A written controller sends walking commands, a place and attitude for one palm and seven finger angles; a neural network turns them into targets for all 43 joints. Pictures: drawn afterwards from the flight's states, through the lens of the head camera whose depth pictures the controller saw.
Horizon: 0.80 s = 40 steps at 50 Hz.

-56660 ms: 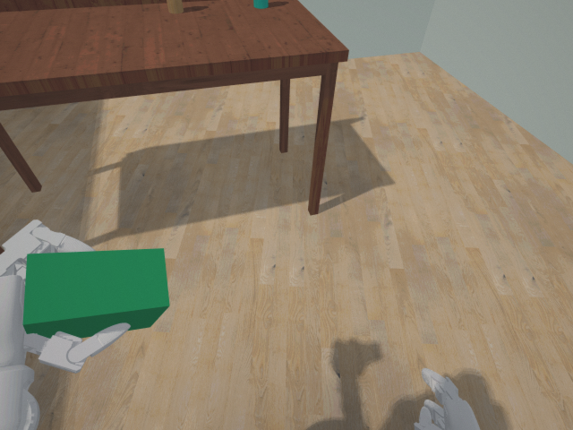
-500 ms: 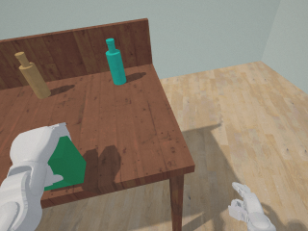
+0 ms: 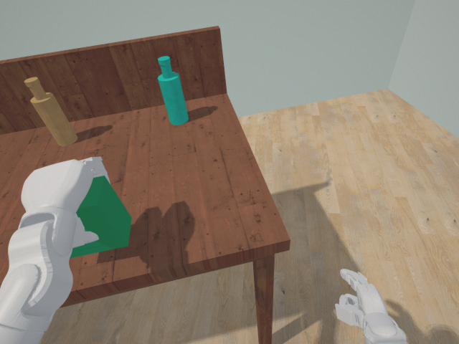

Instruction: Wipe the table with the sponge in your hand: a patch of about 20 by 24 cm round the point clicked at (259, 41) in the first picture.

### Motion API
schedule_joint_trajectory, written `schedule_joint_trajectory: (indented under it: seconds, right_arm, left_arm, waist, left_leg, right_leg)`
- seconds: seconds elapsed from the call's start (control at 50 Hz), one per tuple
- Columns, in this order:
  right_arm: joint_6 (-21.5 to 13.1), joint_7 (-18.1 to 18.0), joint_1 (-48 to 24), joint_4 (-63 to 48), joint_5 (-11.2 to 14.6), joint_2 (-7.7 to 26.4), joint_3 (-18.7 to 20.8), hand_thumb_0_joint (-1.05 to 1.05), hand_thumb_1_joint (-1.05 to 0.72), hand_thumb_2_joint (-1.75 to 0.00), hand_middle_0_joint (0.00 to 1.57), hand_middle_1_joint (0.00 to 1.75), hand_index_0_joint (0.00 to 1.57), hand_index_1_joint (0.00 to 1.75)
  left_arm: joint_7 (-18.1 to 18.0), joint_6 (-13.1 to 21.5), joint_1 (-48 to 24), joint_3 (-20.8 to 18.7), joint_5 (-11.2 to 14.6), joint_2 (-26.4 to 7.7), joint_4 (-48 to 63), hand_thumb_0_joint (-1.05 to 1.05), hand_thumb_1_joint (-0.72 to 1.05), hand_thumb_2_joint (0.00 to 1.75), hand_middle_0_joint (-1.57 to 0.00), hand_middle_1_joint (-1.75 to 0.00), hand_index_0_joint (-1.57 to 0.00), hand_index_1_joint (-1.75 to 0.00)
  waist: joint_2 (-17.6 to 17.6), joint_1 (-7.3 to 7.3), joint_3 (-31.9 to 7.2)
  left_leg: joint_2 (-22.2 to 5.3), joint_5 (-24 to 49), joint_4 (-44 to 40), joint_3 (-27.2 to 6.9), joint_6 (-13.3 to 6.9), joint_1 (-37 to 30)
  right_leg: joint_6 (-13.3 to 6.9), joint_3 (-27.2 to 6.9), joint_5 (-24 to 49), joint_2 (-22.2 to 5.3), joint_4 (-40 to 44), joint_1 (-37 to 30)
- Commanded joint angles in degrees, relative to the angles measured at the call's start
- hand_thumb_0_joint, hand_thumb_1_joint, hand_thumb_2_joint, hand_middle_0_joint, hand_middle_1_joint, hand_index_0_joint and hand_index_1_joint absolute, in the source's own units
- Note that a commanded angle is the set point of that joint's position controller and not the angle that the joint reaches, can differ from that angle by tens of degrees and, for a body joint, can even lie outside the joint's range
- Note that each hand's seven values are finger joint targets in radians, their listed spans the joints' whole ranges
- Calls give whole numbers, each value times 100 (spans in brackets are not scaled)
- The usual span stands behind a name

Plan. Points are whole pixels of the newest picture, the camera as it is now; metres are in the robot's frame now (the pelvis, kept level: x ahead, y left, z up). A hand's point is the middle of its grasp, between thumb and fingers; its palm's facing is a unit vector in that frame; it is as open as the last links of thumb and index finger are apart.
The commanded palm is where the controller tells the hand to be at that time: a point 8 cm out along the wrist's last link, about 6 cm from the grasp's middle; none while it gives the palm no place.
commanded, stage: lift the sponge slowly off the table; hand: left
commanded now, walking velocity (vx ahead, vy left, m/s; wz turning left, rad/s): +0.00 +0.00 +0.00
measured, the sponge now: (91, 224) +0.25 +0.29 +0.11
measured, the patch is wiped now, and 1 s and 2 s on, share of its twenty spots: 1.00 1.00 1.00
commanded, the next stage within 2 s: bring the sponge back beside the body in 0.74 s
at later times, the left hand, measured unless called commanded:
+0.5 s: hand (73, 188) +0.25 +0.28 +0.20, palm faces +0.18 -0.06 -0.98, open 10.2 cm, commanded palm +0.21 +0.28 +0.27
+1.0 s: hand (76, 187) +0.25 +0.27 +0.20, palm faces +0.18 -0.07 -0.98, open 10.2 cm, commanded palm +0.20 +0.29 +0.27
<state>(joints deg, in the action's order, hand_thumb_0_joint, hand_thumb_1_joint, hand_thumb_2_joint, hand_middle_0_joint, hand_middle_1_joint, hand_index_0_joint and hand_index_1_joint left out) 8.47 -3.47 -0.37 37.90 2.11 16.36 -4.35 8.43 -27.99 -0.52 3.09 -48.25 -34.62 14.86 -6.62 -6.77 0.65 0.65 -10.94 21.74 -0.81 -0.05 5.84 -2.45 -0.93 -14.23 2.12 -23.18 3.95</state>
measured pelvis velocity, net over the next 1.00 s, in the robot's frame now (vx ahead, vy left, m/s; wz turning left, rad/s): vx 0.00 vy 0.00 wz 0.00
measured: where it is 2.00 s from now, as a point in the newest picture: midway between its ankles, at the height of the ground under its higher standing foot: outside the picture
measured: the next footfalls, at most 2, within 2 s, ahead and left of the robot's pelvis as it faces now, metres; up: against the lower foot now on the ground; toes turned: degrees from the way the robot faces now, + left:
none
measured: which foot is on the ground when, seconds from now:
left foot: down 0.00-1.00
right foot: down 0.00-1.00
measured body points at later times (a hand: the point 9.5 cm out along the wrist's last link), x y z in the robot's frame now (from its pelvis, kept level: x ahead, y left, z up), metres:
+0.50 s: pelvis +0.00 +0.00 +0.00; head -0.02 -0.06 +0.44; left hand +0.24 +0.28 +0.25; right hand +0.27 -0.19 -0.08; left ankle +0.02 +0.12 -0.74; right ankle -0.01 -0.09 -0.74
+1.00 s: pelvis +0.00 +0.00 +0.00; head -0.02 -0.06 +0.44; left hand +0.24 +0.27 +0.25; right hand +0.26 -0.20 -0.08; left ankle +0.02 +0.12 -0.74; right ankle -0.01 -0.09 -0.74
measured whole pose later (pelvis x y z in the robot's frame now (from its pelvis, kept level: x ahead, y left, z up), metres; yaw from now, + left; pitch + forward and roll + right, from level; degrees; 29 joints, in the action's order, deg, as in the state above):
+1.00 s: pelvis +0.00 +0.00 +0.00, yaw +0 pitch -4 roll +1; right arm 8.8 -3.1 -0.7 36.5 2.8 16.8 -4.7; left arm 11.7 -31.5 -4.0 1.3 -45.0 -37.7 20.2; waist -7.1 -7.3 0.1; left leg 0.5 -11.4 23.3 -0.8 0.2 7.5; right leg -2.7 -1.0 -15.0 2.3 -25.2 5.8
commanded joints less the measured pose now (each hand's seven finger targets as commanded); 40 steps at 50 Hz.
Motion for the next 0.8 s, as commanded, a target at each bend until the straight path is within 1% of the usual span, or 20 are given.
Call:
schedule_joint_trajectory:
  seconds: [0.0,0.02,0.04,0.06,0.12,0.14,0.22,0.24,0.32,0.34,0.4,0.42,0.44,0.46,0.54,0.58,0.62,0.66,0.72,0.78]
  right_arm:
    - [-295,-59,-1474,-1059,10,567,256,0,-90,-90,20,30,20,30]
    - [-317,-56,-1551,-1071,33,573,240,0,-90,-90,20,30,20,30]
    - [-335,-65,-1506,-1073,29,542,219,0,-90,-90,20,30,20,30]
    - [-332,-68,-1450,-1015,32,558,239,0,-90,-90,20,30,20,30]
    - [-347,-63,-1583,-1083,53,582,256,0,-90,-90,20,30,20,30]
    - [-368,-55,-1524,-1102,38,528,223,0,-90,-90,20,30,20,30]
    - [-326,-30,-1578,-1117,56,572,248,0,-90,-90,20,30,20,30]
    - [-330,-30,-1517,-1115,44,535,206,0,-90,-90,20,30,20,30]
    - [-286,-15,-1631,-1149,76,560,234,0,-90,-90,20,30,20,30]
    - [-292,-14,-1565,-1140,63,511,187,0,-90,-90,20,30,20,30]
    - [-239,-27,-1528,-1086,54,564,218,0,-90,-90,20,30,20,30]
    - [-269,-17,-1650,-1160,93,538,191,0,-90,-90,20,30,20,30]
    - [-294,-24,-1571,-1152,68,520,176,0,-90,-90,20,30,20,30]
    - [-276,-24,-1539,-1107,64,542,207,0,-90,-90,20,30,20,30]
    - [-284,-21,-1593,-1184,68,509,164,0,-90,-90,20,30,20,30]
    - [-234,-23,-1563,-1148,67,522,175,0,-90,-90,20,30,20,30]
    - [-249,-30,-1658,-1176,102,530,160,0,-90,-90,20,30,20,30]
    - [-227,-36,-1516,-1098,87,530,158,0,-90,-90,20,30,20,30]
    - [-227,-17,-1706,-1223,141,516,154,0,-90,-90,20,30,20,30]
    - [-243,-31,-1539,-1157,95,548,165,0,-90,-90,20,30,20,30]
  left_arm:
    - [-222,20,-1656,-1164,-185,-1577,1157,0,10,130,-120,-160,-120,-160]
    - [-227,-19,-1675,-1317,-211,-1719,1140,0,10,130,-120,-160,-120,-160]
    - [-206,-11,-1757,-1068,-195,-1461,1084,0,10,130,-120,-160,-120,-160]
    - [-191,-7,-1759,-1075,-178,-1489,1010,0,10,130,-120,-160,-120,-160]
    - [-172,-58,-1753,-1263,-186,-1696,1244,0,10,130,-120,-160,-120,-160]
    - [-142,-22,-1799,-965,-154,-1360,1334,0,10,130,-120,-160,-120,-160]
    - [-127,-151,-1573,-1399,-122,-1778,1370,0,10,130,-120,-160,-120,-160]
    - [-114,-146,-1731,-1140,-120,-1522,1328,0,10,130,-120,-160,-120,-160]
    - [-115,-246,-1713,-1426,-73,-1829,1447,0,10,130,-120,-160,-120,-160]
    - [-89,-245,-1834,-1103,-60,-1505,1382,0,10,130,-120,-160,-120,-160]
    - [-55,-282,-1949,-1251,-33,-1750,1341,0,10,130,-120,-160,-120,-160]
    - [-43,-325,-2000,-1273,-26,-1737,1445,0,10,130,-120,-160,-120,-160]
    - [-27,-304,-2075,-1124,-39,-1611,1439,0,10,130,-120,-160,-120,-160]
    - [-27,-306,-1916,-1286,-25,-1767,1416,0,10,130,-120,-160,-120,-160]
    - [14,-337,-2124,-1191,-18,-1683,1641,0,10,130,-120,-160,-120,-160]
    - [31,-366,-2082,-1197,17,-1701,1477,0,10,130,-120,-160,-120,-160]
    - [17,-406,-2271,-1398,-4,-1931,1457,0,10,130,-120,-160,-120,-160]
    - [44,-439,-2117,-1233,7,-1756,1047,0,10,130,-120,-160,-120,-160]
    - [98,-442,-2238,-1228,45,-1765,1371,0,10,130,-120,-160,-120,-160]
    - [117,-401,-2243,-1139,28,-1742,1237,0,10,130,-120,-160,-120,-160]
  waist:
    - [99,-108,-1190]
    - [152,-102,-1171]
    - [268,-51,-1103]
    - [199,-24,-1049]
    - [69,-98,-1199]
    - [250,-50,-1233]
    - [235,-142,-1226]
    - [408,-83,-1187]
    - [195,-148,-1212]
    - [357,-81,-1181]
    - [266,-77,-1140]
    - [194,-87,-1170]
    - [314,-74,-1245]
    - [270,-93,-1260]
    - [247,-101,-1356]
    - [303,-94,-1158]
    - [282,-99,-1208]
    - [406,-68,-1024]
    - [164,-78,-1174]
    - [225,-70,-1202]
  left_leg:
    - [229,1183,-182,-95,-233,-170]
    - [204,1109,-173,-148,-223,-160]
    - [221,1110,-142,-77,-232,-131]
    - [206,1105,-165,-90,-226,-141]
    - [219,1204,-105,-152,-229,-198]
    - [231,1287,-92,-92,-240,-182]
    - [203,1373,-81,-165,-226,-173]
    - [209,1376,-80,-104,-232,-117]
    - [210,1319,-68,-152,-225,-149]
    - [210,1320,-71,-90,-225,-119]
    - [209,1315,-89,-110,-221,-152]
    - [195,1240,-77,-154,-218,-154]
    - [210,1309,-48,-105,-230,-142]
    - [209,1359,-35,-112,-229,-182]
    - [213,1435,-21,-116,-229,-199]
    - [202,1371,-60,-116,-219,-151]
    - [186,1232,-51,-151,-215,-154]
    - [185,1233,-51,-95,-213,-54]
    - [184,1044,-62,-133,-207,-107]
    - [192,1148,-63,-118,-214,-74]
  right_leg:
    - [-106,-334,1128,-5,326,-304]
    - [-145,-464,989,54,350,-218]
    - [-95,-340,984,4,334,-196]
    - [-97,-330,985,13,367,-150]
    - [-152,-497,1128,46,325,-174]
    - [-97,-329,1233,-1,261,-241]
    - [-139,-497,1371,50,254,-221]
    - [-93,-343,1369,-7,215,-245]
    - [-142,-547,1322,42,251,-193]
    - [-87,-373,1308,-15,219,-213]
    - [-89,-412,1367,-5,256,-177]
    - [-130,-528,1232,47,279,-113]
    - [-87,-408,1317,-16,223,-204]
    - [-92,-438,1377,-2,235,-212]
    - [-98,-409,1454,-12,179,-249]
    - [-82,-382,1417,-16,227,-168]
    - [-136,-573,1235,40,282,-93]
    - [-87,-430,1221,-19,275,-65]
    - [-122,-570,993,19,305,-18]
    - [-82,-399,1158,-34,244,-112]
